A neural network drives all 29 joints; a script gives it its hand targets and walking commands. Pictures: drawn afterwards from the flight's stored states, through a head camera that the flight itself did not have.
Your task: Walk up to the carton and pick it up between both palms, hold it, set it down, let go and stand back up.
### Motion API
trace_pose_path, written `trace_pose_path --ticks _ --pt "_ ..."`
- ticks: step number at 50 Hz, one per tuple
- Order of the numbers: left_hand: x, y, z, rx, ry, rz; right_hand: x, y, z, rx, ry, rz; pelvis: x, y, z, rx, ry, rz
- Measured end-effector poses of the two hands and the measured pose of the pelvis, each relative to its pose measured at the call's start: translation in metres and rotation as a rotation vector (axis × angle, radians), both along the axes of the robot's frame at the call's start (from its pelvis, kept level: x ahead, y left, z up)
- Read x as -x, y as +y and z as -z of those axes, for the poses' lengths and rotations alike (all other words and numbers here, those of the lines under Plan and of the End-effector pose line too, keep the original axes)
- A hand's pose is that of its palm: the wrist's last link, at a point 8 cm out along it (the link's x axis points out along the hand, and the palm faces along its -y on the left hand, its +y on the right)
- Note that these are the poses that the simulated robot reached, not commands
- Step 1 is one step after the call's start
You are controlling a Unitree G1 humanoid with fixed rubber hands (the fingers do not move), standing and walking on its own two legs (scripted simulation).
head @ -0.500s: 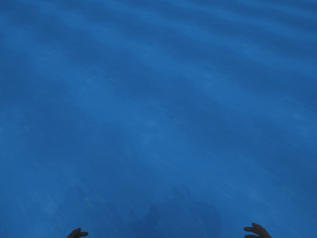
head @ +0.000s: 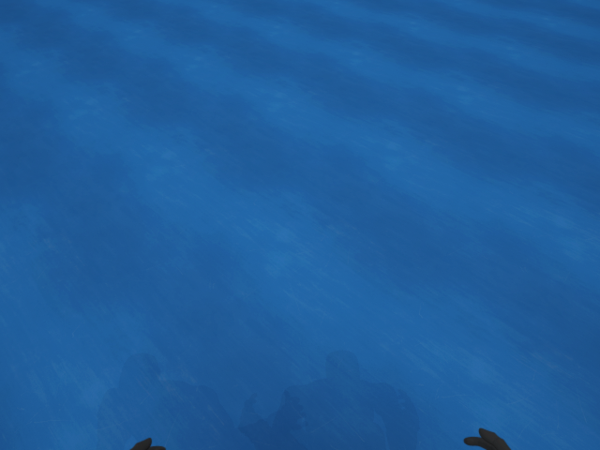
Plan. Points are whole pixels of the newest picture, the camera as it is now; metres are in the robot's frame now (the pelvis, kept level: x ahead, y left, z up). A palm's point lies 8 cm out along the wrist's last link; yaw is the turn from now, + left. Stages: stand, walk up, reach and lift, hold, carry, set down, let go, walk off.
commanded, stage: stand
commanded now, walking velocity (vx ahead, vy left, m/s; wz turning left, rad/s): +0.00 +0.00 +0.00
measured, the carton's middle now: out of the picture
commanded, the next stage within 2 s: walk up in 1.90 s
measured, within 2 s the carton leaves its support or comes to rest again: neither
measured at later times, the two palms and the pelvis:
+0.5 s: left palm out of the picture +0.10 +0.25 -0.09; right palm out of the picture +0.10 -0.25 -0.09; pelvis +0.00 +0.00 +0.00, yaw +0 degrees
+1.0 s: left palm out of the picture +0.10 +0.25 -0.10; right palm out of the picture +0.10 -0.26 -0.10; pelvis +0.01 +0.00 +0.00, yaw -1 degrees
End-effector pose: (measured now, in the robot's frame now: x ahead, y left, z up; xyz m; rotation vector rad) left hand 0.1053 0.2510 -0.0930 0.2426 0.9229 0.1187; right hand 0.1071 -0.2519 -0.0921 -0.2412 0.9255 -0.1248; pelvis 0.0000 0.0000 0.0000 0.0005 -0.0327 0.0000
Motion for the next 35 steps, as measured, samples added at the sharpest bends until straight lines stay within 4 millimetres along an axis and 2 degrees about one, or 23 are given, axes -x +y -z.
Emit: trace_pose_path --ticks 35 --pt "0.0043 0.0014 0.0021 -0.006 0.036 0.000 0.0045 -0.0016 0.0021 -0.001 0.023 0.010 -0.0044 -0.0003 -0.0016 -0.002 0.004 0.006"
